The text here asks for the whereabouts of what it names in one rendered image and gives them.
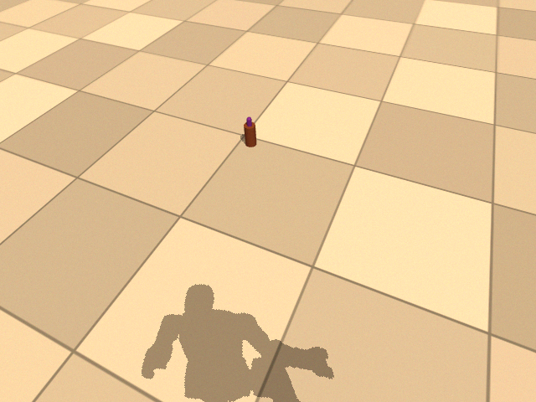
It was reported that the bottle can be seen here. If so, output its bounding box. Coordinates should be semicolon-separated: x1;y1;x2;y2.
244;117;256;147

